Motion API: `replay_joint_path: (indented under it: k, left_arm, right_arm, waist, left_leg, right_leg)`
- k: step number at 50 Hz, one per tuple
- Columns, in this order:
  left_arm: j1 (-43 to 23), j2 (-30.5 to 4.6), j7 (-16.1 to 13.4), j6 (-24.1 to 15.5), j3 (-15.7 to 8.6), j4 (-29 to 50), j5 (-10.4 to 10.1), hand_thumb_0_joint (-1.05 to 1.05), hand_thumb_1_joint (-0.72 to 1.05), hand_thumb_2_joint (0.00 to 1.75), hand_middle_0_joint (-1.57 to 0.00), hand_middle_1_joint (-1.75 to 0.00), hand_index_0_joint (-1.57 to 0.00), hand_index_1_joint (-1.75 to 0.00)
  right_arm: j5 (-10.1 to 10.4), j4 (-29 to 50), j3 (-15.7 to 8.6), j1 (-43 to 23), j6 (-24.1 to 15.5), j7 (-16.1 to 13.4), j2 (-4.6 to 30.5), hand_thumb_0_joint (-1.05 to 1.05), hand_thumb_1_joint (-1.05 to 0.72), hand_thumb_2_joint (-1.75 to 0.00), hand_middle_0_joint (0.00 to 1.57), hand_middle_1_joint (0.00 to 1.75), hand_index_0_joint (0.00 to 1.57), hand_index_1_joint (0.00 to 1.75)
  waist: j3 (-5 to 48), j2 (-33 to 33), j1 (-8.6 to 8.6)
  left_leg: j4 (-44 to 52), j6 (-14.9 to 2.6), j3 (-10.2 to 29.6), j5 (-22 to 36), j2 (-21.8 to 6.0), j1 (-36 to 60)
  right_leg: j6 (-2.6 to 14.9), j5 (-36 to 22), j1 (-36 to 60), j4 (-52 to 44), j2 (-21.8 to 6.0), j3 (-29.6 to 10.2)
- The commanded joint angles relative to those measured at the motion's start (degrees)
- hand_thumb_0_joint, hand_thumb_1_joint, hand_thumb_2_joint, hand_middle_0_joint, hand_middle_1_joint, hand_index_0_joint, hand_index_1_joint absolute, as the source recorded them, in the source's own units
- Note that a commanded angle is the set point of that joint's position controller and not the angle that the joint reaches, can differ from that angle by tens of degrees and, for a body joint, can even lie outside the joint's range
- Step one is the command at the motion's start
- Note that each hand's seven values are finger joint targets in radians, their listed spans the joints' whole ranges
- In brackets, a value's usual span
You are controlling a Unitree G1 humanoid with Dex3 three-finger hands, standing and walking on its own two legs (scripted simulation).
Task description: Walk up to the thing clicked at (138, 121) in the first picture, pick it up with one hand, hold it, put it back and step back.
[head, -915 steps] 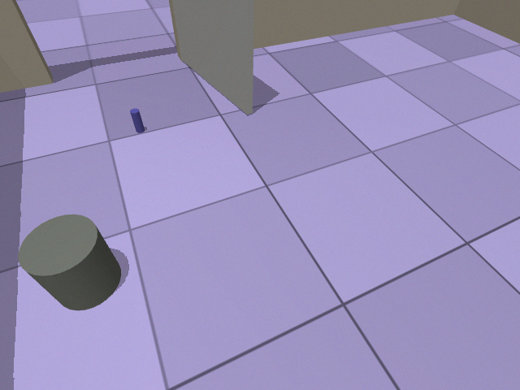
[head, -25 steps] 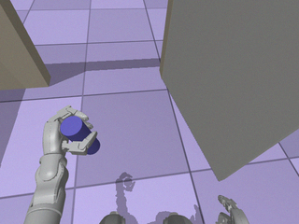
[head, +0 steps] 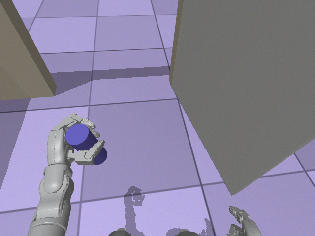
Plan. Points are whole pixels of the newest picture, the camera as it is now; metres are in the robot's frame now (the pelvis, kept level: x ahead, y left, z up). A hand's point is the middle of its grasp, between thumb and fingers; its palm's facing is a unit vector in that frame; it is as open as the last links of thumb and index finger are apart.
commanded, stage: hold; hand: left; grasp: from the side
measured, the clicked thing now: (89, 146) +0.33 +0.17 +0.02
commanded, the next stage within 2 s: none
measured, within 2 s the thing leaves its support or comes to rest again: neither
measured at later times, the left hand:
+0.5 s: hand (87, 140) +0.33 +0.17 +0.06, palm faces +0.15 -0.99 -0.01, open 7.4 cm
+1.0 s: hand (86, 138) +0.33 +0.17 +0.06, palm faces +0.14 -0.99 -0.01, open 7.4 cm
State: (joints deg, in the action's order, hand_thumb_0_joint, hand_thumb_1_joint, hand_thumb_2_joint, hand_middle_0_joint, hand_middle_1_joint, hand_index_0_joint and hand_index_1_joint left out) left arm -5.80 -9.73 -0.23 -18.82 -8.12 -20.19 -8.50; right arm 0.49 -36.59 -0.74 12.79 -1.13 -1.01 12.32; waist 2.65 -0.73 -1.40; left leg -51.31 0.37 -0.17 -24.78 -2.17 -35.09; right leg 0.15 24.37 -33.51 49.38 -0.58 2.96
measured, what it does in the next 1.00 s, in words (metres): stands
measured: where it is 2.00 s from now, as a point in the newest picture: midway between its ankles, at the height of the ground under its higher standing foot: outside the picture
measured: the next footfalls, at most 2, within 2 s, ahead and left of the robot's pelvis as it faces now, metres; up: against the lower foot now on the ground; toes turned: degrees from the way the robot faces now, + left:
none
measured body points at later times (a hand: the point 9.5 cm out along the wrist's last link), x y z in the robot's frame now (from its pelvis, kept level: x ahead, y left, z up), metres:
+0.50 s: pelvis +0.00 +0.00 +0.01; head +0.05 +0.00 +0.45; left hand +0.32 +0.22 +0.06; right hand +0.14 -0.25 -0.10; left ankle +0.01 +0.12 -0.70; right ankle +0.00 -0.12 -0.70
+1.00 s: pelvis +0.01 +0.00 +0.01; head +0.05 +0.01 +0.46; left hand +0.32 +0.22 +0.06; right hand +0.14 -0.24 -0.10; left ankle +0.01 +0.12 -0.69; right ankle +0.00 -0.12 -0.69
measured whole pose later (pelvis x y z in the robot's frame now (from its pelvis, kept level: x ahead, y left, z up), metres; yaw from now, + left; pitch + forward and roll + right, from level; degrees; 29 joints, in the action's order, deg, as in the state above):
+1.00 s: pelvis +0.01 +0.00 +0.01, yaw +0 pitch +7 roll -1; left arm -5.6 -9.3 0.4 -18.6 -7.8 -20.5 -8.5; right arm 0.6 -37.2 -1.0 12.6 -1.5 -0.8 12.4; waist 2.1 -0.7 -1.1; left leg -47.9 0.4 -0.2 -23.8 -2.1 -31.0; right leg 0.1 23.3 -29.3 45.8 -0.5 3.0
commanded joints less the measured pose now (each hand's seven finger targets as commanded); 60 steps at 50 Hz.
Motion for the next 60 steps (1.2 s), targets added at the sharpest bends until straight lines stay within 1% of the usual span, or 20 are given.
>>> replay_joint_path:
  k: [1,10,13,16,20,22,25,28,30,34,38,40,41,42,44,46,49,52,56,60]
  left_arm:
    - [-13.3,-6.5,-0.1,-4.2,-2.5,13.5,-1.0,0.00,0.34,1.17,-1.32,-1.38,-1.33,-1.37]
    - [-14.0,-7.0,0.1,-3.3,-2.2,14.2,-0.8,0.00,0.34,1.18,-1.30,-1.38,-1.31,-1.37]
    - [-13.0,-5.2,-0.1,-2.8,-1.2,12.9,-0.8,0.00,0.38,1.18,-1.28,-1.35,-1.29,-1.35]
    - [-13.9,-7.4,-0.1,-2.9,-3.2,12.8,-0.6,0.00,0.38,1.18,-1.29,-1.36,-1.31,-1.36]
    - [-13.3,-5.6,0.1,-3.3,-2.2,11.4,-0.8,0.00,0.41,1.20,-1.28,-1.36,-1.29,-1.35]
    - [-14.2,-7.3,0.1,-3.9,-4.0,12.9,-0.9,0.00,0.40,1.19,-1.29,-1.36,-1.30,-1.35]
    - [-14.5,-6.2,0.6,-4.5,-1.7,15.0,-0.9,0.00,0.43,1.19,-1.30,-1.36,-1.31,-1.36]
    - [-12.7,-7.7,0.5,-4.4,-3.2,14.3,-0.9,0.00,0.36,1.18,-1.30,-1.36,-1.31,-1.36]
    - [-11.6,-5.2,0.6,-4.1,-1.4,13.4,-1.0,0.00,0.36,1.17,-1.28,-1.35,-1.29,-1.35]
    - [-14.5,-7.7,0.3,-4.4,-3.4,15.4,-1.0,0.00,0.38,1.19,-1.29,-1.36,-1.30,-1.36]
    - [-12.6,-5.8,0.7,-4.2,-1.7,13.1,-1.1,0.00,0.36,1.19,-1.28,-1.36,-1.29,-1.36]
    - [-10.8,-5.8,0.8,-3.7,-2.7,9.3,-1.2,0.00,0.37,1.19,-1.28,-1.35,-1.29,-1.35]
    - [-13.8,-6.1,0.9,-4.0,-1.8,12.3,-1.0,0.00,0.40,1.20,-1.28,-1.36,-1.29,-1.36]
    - [-14.9,-7.5,0.8,-4.2,-3.3,12.7,-1.0,0.00,0.38,1.19,-1.29,-1.35,-1.29,-1.35]
    - [-13.6,-5.5,0.9,-4.2,-1.2,13.0,-1.1,0.00,0.40,1.20,-1.29,-1.36,-1.30,-1.36]
    - [-14.7,-6.6,0.8,-4.4,-2.1,13.9,-0.8,0.00,0.40,1.20,-1.29,-1.36,-1.30,-1.36]
    - [-14.0,-7.1,0.1,-4.4,-3.1,12.3,-0.6,0.00,0.40,1.19,-1.29,-1.35,-1.30,-1.35]
    - [-13.7,-5.3,0.3,-4.3,-1.5,12.7,-1.0,0.00,0.36,1.20,-1.29,-1.36,-1.30,-1.36]
    - [-12.0,-6.4,0.1,-3.9,-2.7,9.9,-0.3,0.00,0.38,1.19,-1.28,-1.35,-1.29,-1.35]
    - [-12.6,-5.3,0.4,-4.6,-1.4,12.3,-0.7,0.00,0.38,1.20,-1.29,-1.36,-1.30,-1.36]
  right_arm:
    - [0.1,7.3,-2.8,-1.5,-2.5,-0.6,8.0,0.00,-0.93,-0.90,0.20,0.30,0.20,0.30]
    - [0.2,6.6,-2.6,-1.0,-2.3,-0.6,7.8,0.00,-0.92,-0.90,0.20,0.30,0.20,0.30]
    - [0.1,7.0,-2.6,-1.2,-2.2,-0.7,7.7,0.00,-0.92,-0.90,0.20,0.30,0.20,0.30]
    - [0.1,7.0,-2.6,-1.6,-2.2,-0.6,7.7,0.00,-0.91,-0.90,0.20,0.30,0.20,0.30]
    - [0.0,7.2,-2.7,-2.0,-2.3,-0.5,7.7,0.00,-0.91,-0.90,0.20,0.30,0.20,0.30]
    - [0.0,7.1,-2.7,-2.0,-2.4,-0.5,7.7,0.00,-0.91,-0.90,0.20,0.30,0.20,0.30]
    - [0.0,7.5,-2.6,-2.2,-2.6,-0.5,7.6,0.00,-0.92,-0.90,0.20,0.30,0.20,0.30]
    - [0.2,6.9,-2.7,-2.0,-2.7,-0.7,7.8,0.00,-0.93,-0.90,0.20,0.30,0.20,0.30]
    - [0.2,7.0,-2.7,-2.0,-2.6,-0.6,7.7,0.00,-0.92,-0.90,0.20,0.30,0.20,0.30]
    - [0.2,6.8,-2.7,-2.3,-2.7,-0.7,7.7,0.00,-0.92,-0.90,0.20,0.30,0.20,0.30]
    - [0.3,6.7,-2.4,-2.0,-2.7,-0.9,7.5,0.00,-0.92,-0.90,0.20,0.30,0.20,0.30]
    - [0.3,6.0,-2.7,-1.4,-2.7,-0.7,7.7,0.00,-0.92,-0.91,0.20,0.30,0.20,0.30]
    - [0.2,6.4,-2.9,-1.8,-2.7,-0.6,7.8,0.00,-0.92,-0.90,0.20,0.30,0.20,0.30]
    - [0.3,6.3,-2.7,-1.8,-2.6,-0.6,7.6,0.00,-0.92,-0.90,0.20,0.30,0.20,0.30]
    - [0.1,6.5,-2.7,-1.3,-2.6,-0.5,7.7,0.00,-0.92,-0.90,0.20,0.30,0.20,0.30]
    - [0.2,6.4,-2.8,-1.6,-2.9,-0.2,7.8,0.00,-0.92,-0.90,0.20,0.30,0.20,0.30]
    - [0.2,6.5,-2.7,-2.0,-2.7,-0.3,7.5,0.00,-0.92,-0.91,0.20,0.30,0.20,0.30]
    - [0.1,6.6,-2.3,-2.0,-2.5,-0.3,7.2,0.00,-0.92,-0.91,0.20,0.30,0.20,0.30]
    - [0.1,6.2,-3.0,-1.4,-2.4,-0.2,7.8,0.00,-0.92,-0.91,0.20,0.30,0.20,0.30]
    - [0.1,6.9,-3.0,-1.6,-2.5,0.1,8.0,0.00,-0.92,-0.90,0.20,0.30,0.20,0.30]
  waist:
    - [16.1,-0.2,-0.09]
    - [15.5,-0.9,0.30]
    - [15.5,0.9,-0.37]
    - [13.8,0.4,0.32]
    - [13.4,0.9,-0.39]
    - [13.9,0.2,0.39]
    - [17.0,0.6,0.06]
    - [16.2,-0.1,0.20]
    - [14.3,1.1,-0.33]
    - [15.2,0.2,0.12]
    - [15.0,1.0,-0.30]
    - [12.7,2.1,-0.33]
    - [13.6,0.8,-0.46]
    - [14.3,-0.3,0.19]
    - [15.4,0.9,-0.14]
    - [15.4,-2.4,0.21]
    - [14.8,0.1,0.65]
    - [14.7,0.0,-0.11]
    - [13.7,0.4,0.26]
    - [14.1,-0.6,0.22]
  left_leg:
    - [7.6,-0.56,0.8,14.6,1.3,9.5]
    - [8.0,-0.68,0.3,17.3,1.4,10.9]
    - [7.9,-0.95,0.0,18.0,1.5,10.6]
    - [8.6,-0.83,0.2,15.5,1.5,9.6]
    - [8.8,-0.86,0.2,14.2,1.5,9.6]
    - [8.9,-0.83,0.0,13.0,1.6,9.2]
    - [8.9,-0.87,0.0,14.8,1.7,11.1]
    - [8.9,-0.96,-0.1,15.8,1.8,11.7]
    - [9.1,-0.90,0.1,15.0,1.7,11.0]
    - [9.5,-0.93,0.2,13.9,1.7,10.8]
    - [8.8,-1.16,-0.1,16.7,1.7,11.6]
    - [9.0,-1.15,0.2,16.1,1.5,10.3]
    - [8.9,-1.13,0.1,16.0,1.6,10.3]
    - [9.0,-1.00,-0.1,15.7,1.7,11.0]
    - [8.9,-1.08,0.2,17.8,1.6,12.0]
    - [9.3,-0.63,0.4,18.6,1.4,13.1]
    - [9.2,-0.81,0.3,17.5,1.5,11.8]
    - [9.3,-0.97,0.2,17.8,1.5,12.1]
    - [9.8,-0.86,0.6,16.7,1.3,11.2]
    - [10.0,-0.53,0.9,17.7,1.1,12.3]
  right_leg:
    - [0.40,-16.4,8.2,-6.6,1.5,-0.4]
    - [0.16,-19.2,9.5,-7.8,1.3,-0.7]
    - [-0.04,-20.9,10.7,-8.3,1.1,-0.9]
    - [0.07,-18.1,10.1,-8.6,1.0,-0.8]
    - [0.06,-16.9,9.3,-8.7,1.2,-0.8]
    - [0.16,-15.9,9.6,-8.9,1.0,-1.0]
    - [-0.05,-17.9,11.7,-8.9,0.9,-1.1]
    - [-0.17,-18.8,11.5,-9.1,0.8,-1.2]
    - [-0.13,-18.0,10.8,-9.3,1.0,-0.9]
    - [-0.11,-16.8,11.2,-9.6,0.9,-0.9]
    - [-0.33,-20.1,11.2,-9.6,0.8,-1.2]
    - [-0.21,-19.1,10.1,-9.4,1.0,-0.8]
    - [-0.10,-19.1,9.8,-9.4,0.9,-1.0]
    - [-0.01,-18.6,10.5,-9.5,0.8,-1.0]
    - [-0.15,-20.6,11.9,-9.3,0.9,-0.9]
    - [0.39,-19.8,10.8,-8.6,1.2,-0.6]
    - [0.14,-19.4,11.4,-9.3,1.1,-0.6]
    - [-0.04,-20.1,11.6,-9.5,1.0,-0.8]
    - [0.32,-18.3,10.6,-9.0,1.2,-0.3]
    - [0.52,-18.3,10.4,-8.5,1.5,0.0]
